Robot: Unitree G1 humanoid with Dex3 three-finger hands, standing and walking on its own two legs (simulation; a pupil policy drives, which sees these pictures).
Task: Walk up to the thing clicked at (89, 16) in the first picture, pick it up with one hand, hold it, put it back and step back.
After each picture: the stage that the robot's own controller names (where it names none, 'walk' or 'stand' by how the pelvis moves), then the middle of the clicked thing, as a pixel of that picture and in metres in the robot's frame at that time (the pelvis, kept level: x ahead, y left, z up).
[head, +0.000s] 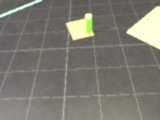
stand; (88, 24) +1.61 -0.01 -0.65
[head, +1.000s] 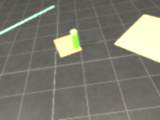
walk; (75, 39) +1.47 +0.29 -0.63
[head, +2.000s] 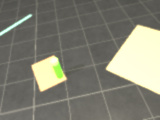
walk; (57, 68) +0.93 +0.39 -0.65
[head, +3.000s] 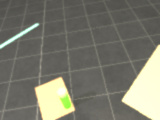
walk; (64, 98) +0.61 +0.27 -0.64
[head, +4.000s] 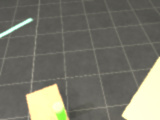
stand; (60, 112) +0.45 +0.22 -0.63
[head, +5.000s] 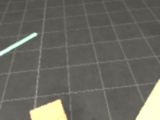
stand; out of the picture +0.39 +0.21 -0.66
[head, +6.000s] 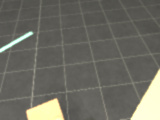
stand; out of the picture +0.39 +0.23 -0.66
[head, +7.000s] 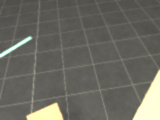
stand; out of the picture +0.37 +0.24 -0.66
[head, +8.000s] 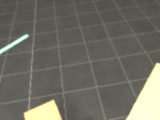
stand; out of the picture +0.39 +0.25 -0.66
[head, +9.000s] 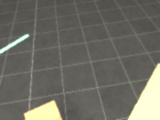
stand; out of the picture +0.38 +0.25 -0.66
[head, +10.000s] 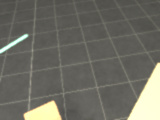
stand; out of the picture +0.37 +0.25 -0.66
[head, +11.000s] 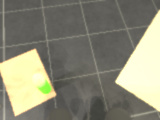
go down; (42, 84) +0.43 +0.24 -0.46
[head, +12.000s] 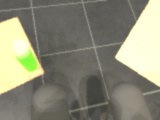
go down; (26, 57) +0.46 +0.28 -0.27
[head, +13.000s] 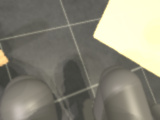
close in; out of the picture +0.44 +0.31 -0.18
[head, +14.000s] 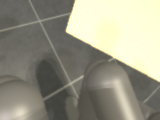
close; out of the picture +0.43 +0.33 -0.15
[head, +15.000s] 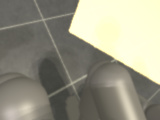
lift; out of the picture +0.39 +0.31 -0.16
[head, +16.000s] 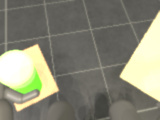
lift; (25, 79) +0.32 +0.20 +0.03
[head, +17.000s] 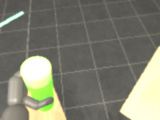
hold; (41, 89) +0.31 +0.17 +0.03
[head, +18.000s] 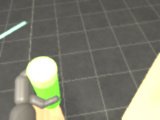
hold; (47, 88) +0.31 +0.15 +0.04
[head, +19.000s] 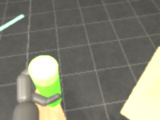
crouch; (48, 86) +0.32 +0.15 +0.03
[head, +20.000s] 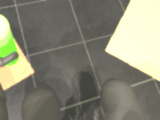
crouch; (2, 45) +0.45 +0.24 -0.05
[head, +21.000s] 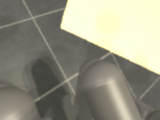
lower; out of the picture +0.42 +0.31 -0.16
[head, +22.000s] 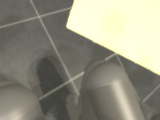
lower; out of the picture +0.41 +0.31 -0.16
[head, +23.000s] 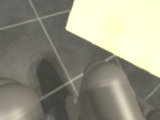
lower; out of the picture +0.40 +0.30 -0.16
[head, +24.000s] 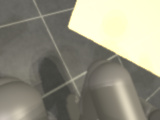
lower; out of the picture +0.40 +0.32 -0.15
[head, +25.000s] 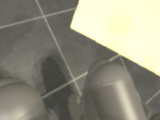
loosen; out of the picture +0.40 +0.30 -0.16
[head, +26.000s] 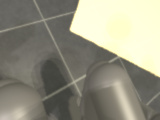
withdraw; out of the picture +0.40 +0.28 -0.16
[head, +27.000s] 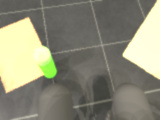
walk; (46, 64) +0.44 +0.22 -0.30
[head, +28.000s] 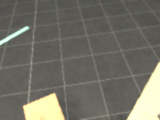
stand; out of the picture +0.35 +0.17 -0.59
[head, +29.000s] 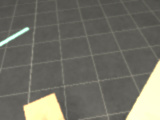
stand; out of the picture +0.36 +0.18 -0.60
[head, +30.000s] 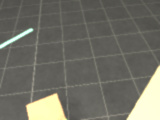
stand; out of the picture +0.37 +0.18 -0.63
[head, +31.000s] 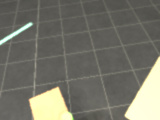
walk; out of the picture +0.39 +0.18 -0.65
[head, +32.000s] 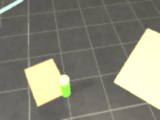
walk; (65, 86) +0.59 +0.14 -0.64
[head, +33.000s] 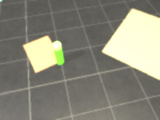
walk; (58, 53) +0.91 +0.27 -0.63
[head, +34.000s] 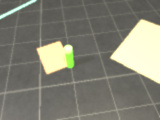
stand; (69, 57) +1.00 +0.18 -0.64
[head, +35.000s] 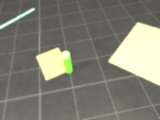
stand; (67, 62) +1.01 +0.22 -0.66
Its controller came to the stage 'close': yes
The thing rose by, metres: 0.69
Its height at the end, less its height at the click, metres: +0.00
